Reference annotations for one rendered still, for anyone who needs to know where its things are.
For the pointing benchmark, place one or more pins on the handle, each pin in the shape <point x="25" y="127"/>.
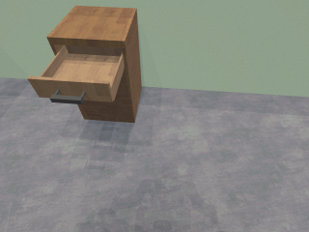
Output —
<point x="67" y="99"/>

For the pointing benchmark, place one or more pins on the drawer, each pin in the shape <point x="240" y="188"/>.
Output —
<point x="76" y="68"/>

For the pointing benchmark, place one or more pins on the cabinet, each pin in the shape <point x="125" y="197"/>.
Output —
<point x="113" y="27"/>

